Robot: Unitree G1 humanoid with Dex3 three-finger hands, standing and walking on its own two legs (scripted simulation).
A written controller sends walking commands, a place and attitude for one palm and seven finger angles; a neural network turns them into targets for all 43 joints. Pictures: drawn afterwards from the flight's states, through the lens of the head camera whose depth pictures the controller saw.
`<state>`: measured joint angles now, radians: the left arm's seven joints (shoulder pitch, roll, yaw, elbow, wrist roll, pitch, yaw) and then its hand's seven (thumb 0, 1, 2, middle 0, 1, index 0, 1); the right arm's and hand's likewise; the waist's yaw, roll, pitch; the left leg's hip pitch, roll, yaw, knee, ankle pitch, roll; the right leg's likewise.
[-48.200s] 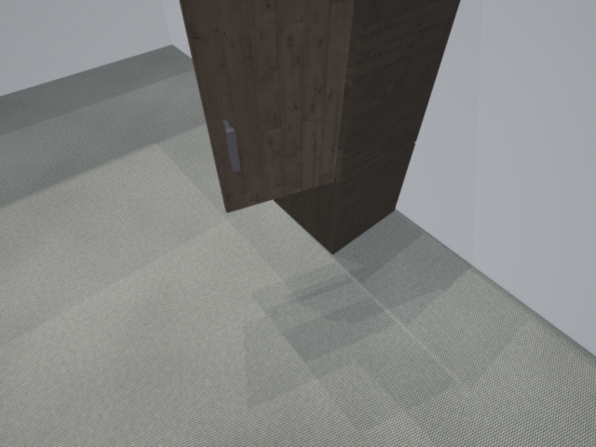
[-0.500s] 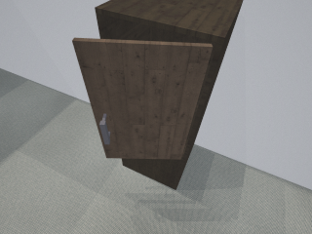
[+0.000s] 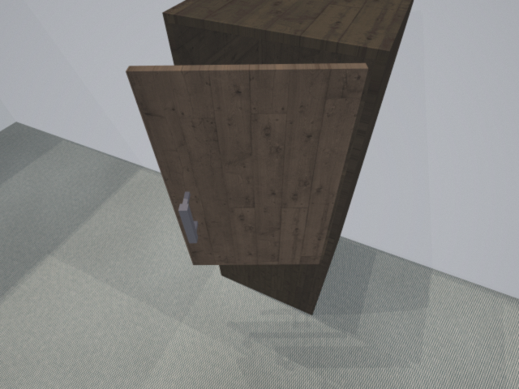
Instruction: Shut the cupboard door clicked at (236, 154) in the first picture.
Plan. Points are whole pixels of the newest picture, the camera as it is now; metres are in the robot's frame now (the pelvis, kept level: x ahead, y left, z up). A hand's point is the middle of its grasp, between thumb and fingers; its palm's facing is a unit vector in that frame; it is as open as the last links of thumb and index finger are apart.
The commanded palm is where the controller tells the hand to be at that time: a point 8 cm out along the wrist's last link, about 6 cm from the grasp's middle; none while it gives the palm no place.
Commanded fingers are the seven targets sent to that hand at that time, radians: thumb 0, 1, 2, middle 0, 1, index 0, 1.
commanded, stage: look again from close up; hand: left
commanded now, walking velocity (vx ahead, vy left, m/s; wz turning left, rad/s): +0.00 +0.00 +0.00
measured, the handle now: (190, 218) +0.48 +0.18 -0.08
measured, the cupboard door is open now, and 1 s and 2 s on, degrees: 25 25 25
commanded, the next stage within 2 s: raise the hand and make a fist in 0.34 s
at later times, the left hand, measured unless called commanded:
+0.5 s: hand out of the picture +0.07 +0.19 -0.15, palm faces +0.11 -0.97 -0.22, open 7.4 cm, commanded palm +0.10 +0.22 -0.07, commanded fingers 0.00 0.90 0.90 -0.25 -0.36 -0.25 -0.36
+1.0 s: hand out of the picture +0.12 +0.18 -0.07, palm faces +0.12 -0.99 -0.06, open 5.5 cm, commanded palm +0.12 +0.22 -0.07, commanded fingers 0.00 0.90 0.90 -0.71 -0.86 -0.71 -0.86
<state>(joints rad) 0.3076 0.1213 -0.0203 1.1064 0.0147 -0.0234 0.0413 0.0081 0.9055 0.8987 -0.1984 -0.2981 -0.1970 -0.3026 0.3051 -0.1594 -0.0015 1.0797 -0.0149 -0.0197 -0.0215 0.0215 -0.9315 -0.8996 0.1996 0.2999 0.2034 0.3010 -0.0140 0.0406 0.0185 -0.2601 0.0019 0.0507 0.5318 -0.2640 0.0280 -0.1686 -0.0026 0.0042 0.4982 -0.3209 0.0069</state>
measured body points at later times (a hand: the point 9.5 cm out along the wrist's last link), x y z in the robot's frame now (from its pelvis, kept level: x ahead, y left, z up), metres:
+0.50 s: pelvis +0.01 -0.01 +0.00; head +0.03 +0.00 +0.45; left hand +0.06 +0.24 -0.13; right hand +0.04 -0.24 -0.15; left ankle +0.01 +0.10 -0.74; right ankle -0.03 -0.13 -0.73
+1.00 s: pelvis -0.07 -0.04 -0.13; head +0.00 -0.02 +0.31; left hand +0.11 +0.23 -0.06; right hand +0.18 -0.27 -0.18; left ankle +0.01 +0.10 -0.74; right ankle -0.03 -0.12 -0.74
